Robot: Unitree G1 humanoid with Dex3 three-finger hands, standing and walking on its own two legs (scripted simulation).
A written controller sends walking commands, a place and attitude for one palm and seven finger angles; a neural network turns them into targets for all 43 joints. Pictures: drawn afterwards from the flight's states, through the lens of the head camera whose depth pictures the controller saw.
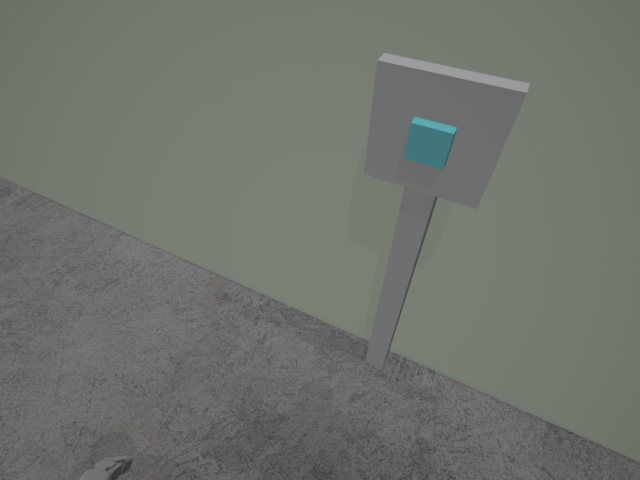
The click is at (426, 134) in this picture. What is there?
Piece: button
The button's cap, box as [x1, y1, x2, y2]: [404, 117, 456, 169]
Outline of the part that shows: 415,117 411,122 404,158 442,169 445,164 456,127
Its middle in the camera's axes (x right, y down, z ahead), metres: +0.17 -0.15 +0.61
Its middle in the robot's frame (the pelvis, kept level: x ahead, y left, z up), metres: +0.58 -0.14 +0.13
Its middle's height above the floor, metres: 0.90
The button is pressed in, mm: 0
